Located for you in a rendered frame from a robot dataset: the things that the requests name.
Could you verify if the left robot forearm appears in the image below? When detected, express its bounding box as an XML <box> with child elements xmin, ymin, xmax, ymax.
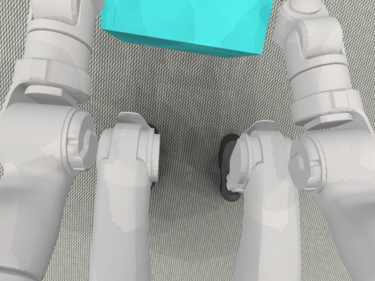
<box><xmin>0</xmin><ymin>0</ymin><xmax>105</xmax><ymax>117</ymax></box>

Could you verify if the right robot foot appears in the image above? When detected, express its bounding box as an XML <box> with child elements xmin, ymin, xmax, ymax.
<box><xmin>219</xmin><ymin>133</ymin><xmax>241</xmax><ymax>201</ymax></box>

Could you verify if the left robot shin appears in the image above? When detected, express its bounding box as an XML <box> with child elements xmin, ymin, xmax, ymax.
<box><xmin>97</xmin><ymin>112</ymin><xmax>150</xmax><ymax>169</ymax></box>

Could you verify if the carton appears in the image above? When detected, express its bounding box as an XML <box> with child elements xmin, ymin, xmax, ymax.
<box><xmin>101</xmin><ymin>0</ymin><xmax>274</xmax><ymax>58</ymax></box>

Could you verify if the right robot upper arm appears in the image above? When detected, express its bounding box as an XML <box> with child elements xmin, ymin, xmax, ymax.
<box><xmin>288</xmin><ymin>128</ymin><xmax>375</xmax><ymax>281</ymax></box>

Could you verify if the right robot forearm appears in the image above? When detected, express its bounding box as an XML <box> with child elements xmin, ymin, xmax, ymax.
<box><xmin>272</xmin><ymin>0</ymin><xmax>375</xmax><ymax>138</ymax></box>

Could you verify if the left robot upper arm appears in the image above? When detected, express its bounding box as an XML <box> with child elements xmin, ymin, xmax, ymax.
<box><xmin>0</xmin><ymin>102</ymin><xmax>98</xmax><ymax>281</ymax></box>

